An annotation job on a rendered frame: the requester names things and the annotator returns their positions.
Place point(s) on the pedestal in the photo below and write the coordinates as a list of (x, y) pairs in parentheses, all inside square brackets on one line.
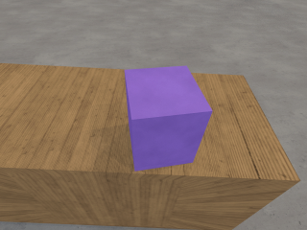
[(66, 155)]

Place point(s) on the carton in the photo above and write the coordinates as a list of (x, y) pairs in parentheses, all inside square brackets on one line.
[(168, 116)]

